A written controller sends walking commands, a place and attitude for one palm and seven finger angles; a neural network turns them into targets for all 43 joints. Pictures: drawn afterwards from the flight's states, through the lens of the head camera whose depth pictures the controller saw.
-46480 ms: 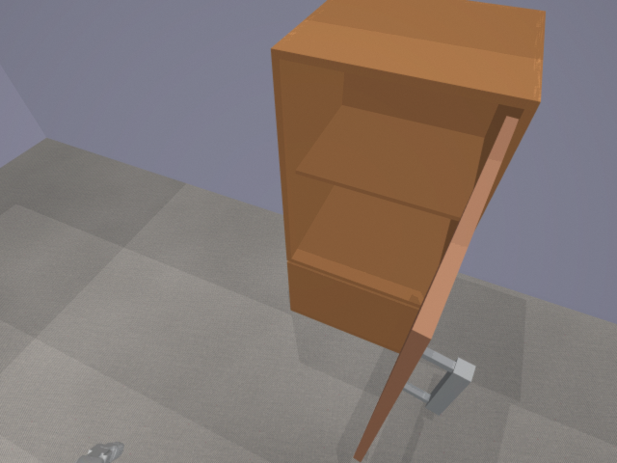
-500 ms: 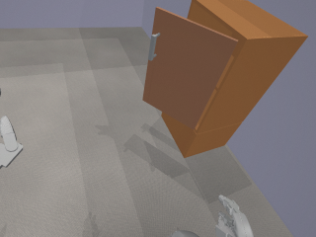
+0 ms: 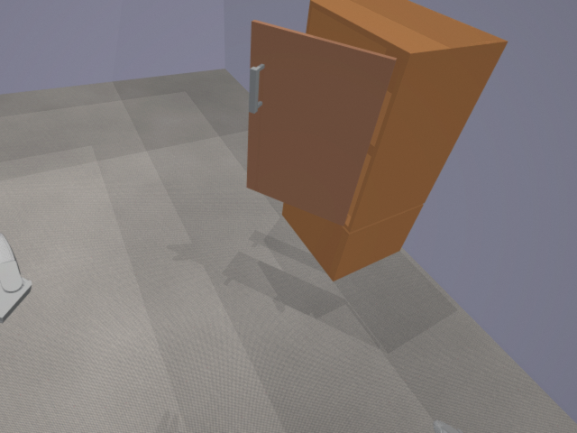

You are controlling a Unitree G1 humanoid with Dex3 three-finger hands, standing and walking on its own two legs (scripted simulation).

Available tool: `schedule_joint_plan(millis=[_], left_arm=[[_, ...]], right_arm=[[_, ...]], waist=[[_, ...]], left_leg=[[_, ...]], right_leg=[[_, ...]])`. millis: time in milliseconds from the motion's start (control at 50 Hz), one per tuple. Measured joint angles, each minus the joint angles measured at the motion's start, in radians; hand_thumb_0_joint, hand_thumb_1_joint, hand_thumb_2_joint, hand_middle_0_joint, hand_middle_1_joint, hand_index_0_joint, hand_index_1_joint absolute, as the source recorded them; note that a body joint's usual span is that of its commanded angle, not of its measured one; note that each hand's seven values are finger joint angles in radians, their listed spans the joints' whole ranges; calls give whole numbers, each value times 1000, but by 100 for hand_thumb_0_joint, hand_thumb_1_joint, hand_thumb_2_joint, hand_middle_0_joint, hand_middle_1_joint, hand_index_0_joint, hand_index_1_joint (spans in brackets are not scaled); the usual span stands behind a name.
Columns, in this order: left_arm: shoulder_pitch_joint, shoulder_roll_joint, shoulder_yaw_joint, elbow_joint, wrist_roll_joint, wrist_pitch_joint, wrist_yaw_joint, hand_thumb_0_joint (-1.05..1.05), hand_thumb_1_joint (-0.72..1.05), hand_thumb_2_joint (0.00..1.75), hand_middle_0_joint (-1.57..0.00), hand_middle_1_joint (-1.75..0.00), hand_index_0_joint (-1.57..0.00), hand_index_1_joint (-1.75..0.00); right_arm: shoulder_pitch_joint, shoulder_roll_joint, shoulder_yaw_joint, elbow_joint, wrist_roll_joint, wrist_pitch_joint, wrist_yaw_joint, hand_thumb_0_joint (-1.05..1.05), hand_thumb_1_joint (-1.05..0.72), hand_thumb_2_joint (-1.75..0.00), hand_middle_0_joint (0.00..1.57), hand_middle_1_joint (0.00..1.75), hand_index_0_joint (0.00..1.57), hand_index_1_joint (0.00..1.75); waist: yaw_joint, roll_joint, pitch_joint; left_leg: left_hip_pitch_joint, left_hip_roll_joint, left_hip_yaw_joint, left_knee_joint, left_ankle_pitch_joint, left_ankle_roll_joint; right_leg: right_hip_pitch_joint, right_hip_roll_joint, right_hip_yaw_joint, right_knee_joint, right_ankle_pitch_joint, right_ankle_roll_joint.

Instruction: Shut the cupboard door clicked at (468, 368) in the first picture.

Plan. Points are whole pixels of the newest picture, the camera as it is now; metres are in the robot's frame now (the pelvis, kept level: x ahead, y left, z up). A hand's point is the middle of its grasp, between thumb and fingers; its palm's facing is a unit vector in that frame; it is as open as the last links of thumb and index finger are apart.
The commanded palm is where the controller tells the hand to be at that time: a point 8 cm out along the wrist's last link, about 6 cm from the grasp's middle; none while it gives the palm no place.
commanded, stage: stop stepping back and stand still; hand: left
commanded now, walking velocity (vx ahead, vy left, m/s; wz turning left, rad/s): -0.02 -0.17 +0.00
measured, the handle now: (257, 88) +1.03 +0.10 +0.01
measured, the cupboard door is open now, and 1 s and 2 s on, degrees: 34 34 34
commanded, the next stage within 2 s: let the arm hang, fingers relaxed in 0.64 s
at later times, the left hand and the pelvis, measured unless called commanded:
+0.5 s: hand (34, 261) +0.24 +0.27 +0.18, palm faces +0.46 -0.79 -0.41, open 7.5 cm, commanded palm +0.17 +0.30 +0.20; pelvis +0.03 +0.01 +0.01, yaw -1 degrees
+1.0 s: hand out of the picture +0.09 +0.20 -0.13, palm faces -0.05 -0.97 -0.23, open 7.4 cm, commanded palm none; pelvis +0.00 +0.02 +0.01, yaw +0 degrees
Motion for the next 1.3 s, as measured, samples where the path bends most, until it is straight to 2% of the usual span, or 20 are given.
schedule_joint_plan(millis=[60,120,160,200,240,300,360,400,460,580,660,740,780,840,900,980,1020,1040,1100,1300], left_arm=[[25,51,38,-34,-1,-14,-13,2,88,90,-21,-30,-21,-30],[72,82,65,-65,-4,-35,-16,2,89,90,-21,-30,-21,-30],[102,101,80,-56,-4,-44,-19,2,89,89,-21,-30,-21,-30],[99,84,62,-14,-2,-42,-23,1,89,89,-21,-30,-21,-30],[98,54,32,27,-3,-26,-20,1,89,89,-21,-30,-21,-30],[93,1,-13,72,3,-3,-9,1,88,89,-21,-30,-21,-30],[68,-34,-43,80,11,5,-4,1,88,89,-21,-30,-21,-30],[46,-44,-50,77,12,6,-3,2,88,89,-21,-30,-21,-30],[31,-43,-44,57,17,-2,-5,2,88,89,-21,-30,-21,-30],[47,2,-12,24,6,-38,-11,2,88,89,-21,-30,-21,-30],[77,15,-14,36,-2,-31,-17,2,89,89,-21,-30,-21,-30],[94,7,-28,54,-6,-13,-21,1,88,89,-21,-30,-21,-30],[14,7,-104,190,24,-7,-62,1,89,89,-21,-30,-21,-30],[-140,-44,-258,548,54,96,-138,1,89,90,-20,-30,-20,-30],[-216,-111,-370,891,66,177,-174,1,90,90,-20,-30,-20,-30],[-224,-202,-458,1208,67,216,-186,1,90,89,-20,-30,-20,-30],[-212,-244,-479,1323,64,220,-187,1,90,89,-20,-30,-20,-30],[-209,-254,-457,1365,57,214,-168,1,94,89,-21,-30,-20,-30],[-198,-234,-434,1460,58,199,-163,-1,99,89,-21,-30,-21,-30],[-133,-222,-423,1652,59,177,-167,0,93,89,-20,-30,-20,-30]], right_arm=[[-17,46,22,-10,-7,-27,28,2,-90,-90,20,30,20,30],[-21,62,46,-35,-4,-29,51,2,-90,-90,20,30,20,30],[-23,64,54,-55,2,-20,58,2,-90,-90,21,30,20,30],[-36,46,51,-55,5,-7,58,2,-90,-90,21,30,20,30],[-45,23,40,-41,11,7,58,2,-90,-90,21,30,20,30],[-51,-11,26,-19,16,20,49,2,-90,-90,21,30,20,30],[-53,-42,12,-16,17,16,31,2,-90,-90,21,30,20,30],[-66,-43,1,-10,19,15,18,2,-90,-90,21,30,20,30],[-85,-43,-2,-37,16,2,11,2,-90,-90,20,30,20,30],[-125,-29,4,-102,24,-9,25,2,-90,-90,20,30,20,30],[-125,-23,12,-115,27,6,27,1,-90,-90,20,30,20,30],[-101,-23,18,-104,28,19,23,1,-90,-90,20,30,20,30],[-98,-57,10,-57,30,-8,64,1,-90,-90,20,30,20,30],[-125,-124,9,30,13,23,104,1,-90,-90,20,30,20,30],[-146,-139,11,90,1,62,112,1,-90,-90,20,30,20,30],[-120,-102,18,152,-12,90,112,1,-90,-90,20,30,20,30],[-93,-79,24,196,-14,96,110,1,-91,-90,20,30,20,30],[-76,-65,25,221,-14,99,107,1,-91,-90,20,30,20,30],[-26,-31,25,297,-15,107,100,1,-91,-90,20,30,20,30],[44,7,1,423,-5,102,81,1,-91,-90,20,30,20,30]], waist=[[-10,11,25],[-4,45,23],[4,54,11],[10,95,10],[24,119,-4],[41,118,-16],[47,109,-9],[54,78,0],[50,59,0],[28,72,-2],[21,88,-11],[26,99,-18],[46,124,-20],[66,176,-26],[49,186,-10],[18,128,30],[14,96,48],[16,82,55],[33,59,69],[44,92,75]], left_leg=[[19,7,-2,-65,33,-3],[22,23,0,-100,52,-10],[8,19,10,-85,42,-14],[-7,27,-2,-53,16,-12],[-21,8,-30,-5,-27,-5],[-20,-35,-54,45,-68,1],[36,-48,-54,-65,21,12],[62,-64,-45,-84,-1,20],[74,-67,-40,-108,-2,22],[59,-48,-39,-138,22,17],[53,-48,-35,-144,28,18],[53,-51,-36,-148,34,21],[29,-59,-45,-123,34,25],[-2,-76,-47,-87,29,40],[-5,-88,-41,-84,38,46],[20,-95,-37,-109,57,43],[37,-92,-38,-130,68,40],[42,-88,-44,-140,75,38],[57,-80,-57,-175,97,33],[94,-80,-51,-238,130,41]], right_leg=[[-46,29,-12,5,55,8],[-18,44,-51,-161,127,13],[15,41,-54,-268,173,0],[13,51,-63,-268,205,-29],[11,52,-60,-261,191,-39],[30,40,-51,-269,177,-35],[50,32,-62,-254,157,-22],[62,17,-56,-246,144,-13],[76,17,-48,-277,174,-7],[76,39,-47,-346,203,-14],[69,40,-43,-351,210,-13],[69,37,-44,-352,214,-11],[47,27,-54,-321,208,-7],[10,7,-57,-265,189,0],[-5,-7,-52,-235,183,3],[6,-14,-48,-233,187,-2],[24,-9,-49,-255,199,-1],[34,-4,-55,-273,209,-3],[62,9,-69,-331,240,-10],[107,15,-64,-419,291,-4]])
